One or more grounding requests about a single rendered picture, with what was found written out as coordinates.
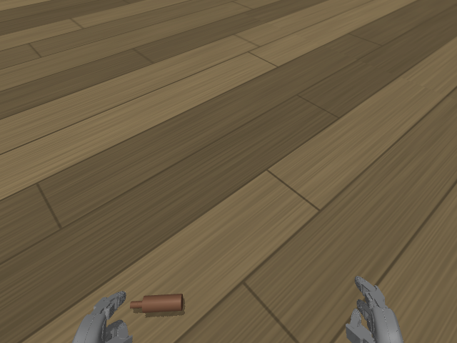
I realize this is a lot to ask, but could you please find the right robot hand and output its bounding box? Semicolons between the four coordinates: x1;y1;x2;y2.
346;276;403;343

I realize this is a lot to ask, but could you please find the left robot hand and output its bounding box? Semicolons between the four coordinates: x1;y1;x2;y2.
72;291;133;343

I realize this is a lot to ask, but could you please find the bottle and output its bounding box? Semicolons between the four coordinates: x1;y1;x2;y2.
130;294;183;313

